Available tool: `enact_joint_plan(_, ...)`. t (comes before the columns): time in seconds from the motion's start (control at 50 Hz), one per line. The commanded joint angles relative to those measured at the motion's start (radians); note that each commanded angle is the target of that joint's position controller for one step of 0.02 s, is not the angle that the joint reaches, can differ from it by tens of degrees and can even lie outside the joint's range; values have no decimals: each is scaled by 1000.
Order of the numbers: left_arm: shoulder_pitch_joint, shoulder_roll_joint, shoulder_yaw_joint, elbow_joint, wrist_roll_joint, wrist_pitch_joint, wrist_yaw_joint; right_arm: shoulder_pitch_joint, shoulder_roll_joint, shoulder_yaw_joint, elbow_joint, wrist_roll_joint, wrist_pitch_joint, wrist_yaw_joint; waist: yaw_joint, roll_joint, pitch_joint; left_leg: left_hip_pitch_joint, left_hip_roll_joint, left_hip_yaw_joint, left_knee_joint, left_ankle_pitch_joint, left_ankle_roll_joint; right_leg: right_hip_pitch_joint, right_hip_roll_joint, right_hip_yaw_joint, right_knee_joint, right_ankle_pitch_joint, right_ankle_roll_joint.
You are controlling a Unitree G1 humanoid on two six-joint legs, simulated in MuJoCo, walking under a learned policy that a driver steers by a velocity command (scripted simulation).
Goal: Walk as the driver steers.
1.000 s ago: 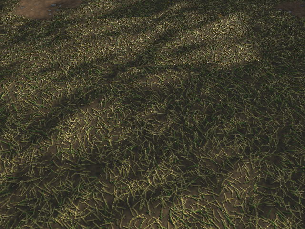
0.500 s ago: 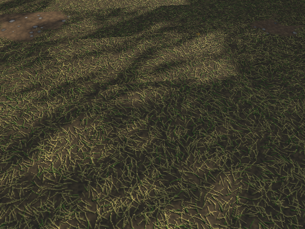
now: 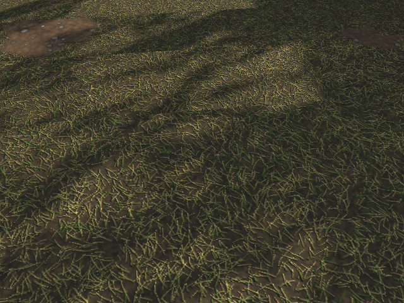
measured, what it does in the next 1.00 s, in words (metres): stands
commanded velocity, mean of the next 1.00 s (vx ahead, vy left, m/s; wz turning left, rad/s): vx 0.01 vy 0.00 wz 0.00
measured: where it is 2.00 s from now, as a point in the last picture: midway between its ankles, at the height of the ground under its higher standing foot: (196, 300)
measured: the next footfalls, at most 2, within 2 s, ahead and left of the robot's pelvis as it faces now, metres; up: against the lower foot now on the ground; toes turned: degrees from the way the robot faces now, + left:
right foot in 1.62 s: +0.44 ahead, -0.09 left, +0.00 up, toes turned -1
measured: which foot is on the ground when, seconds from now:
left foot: down 0.00-1.00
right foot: down 0.00-1.00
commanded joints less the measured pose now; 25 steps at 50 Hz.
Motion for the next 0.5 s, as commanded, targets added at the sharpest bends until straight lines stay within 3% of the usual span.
enact_joint_plan(0.02,-2,109,17,-22,-1,-10,4,13,-109,-17,-20,0,-7,-4,-2,5,-20,-44,22,-18,-84,98,20,19,-46,48,-85,96,-18)
enact_joint_plan(0.5,45,80,0,52,-5,-11,8,97,-79,0,38,3,-7,-11,1,1,-8,-60,9,-9,-81,98,21,8,-41,33,-86,103,-19)
Keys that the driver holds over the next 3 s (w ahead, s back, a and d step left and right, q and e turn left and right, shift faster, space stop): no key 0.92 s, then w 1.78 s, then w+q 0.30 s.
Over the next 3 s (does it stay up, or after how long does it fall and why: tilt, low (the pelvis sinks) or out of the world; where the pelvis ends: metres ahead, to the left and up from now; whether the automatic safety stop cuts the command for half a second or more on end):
stays up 1.03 0.02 0.01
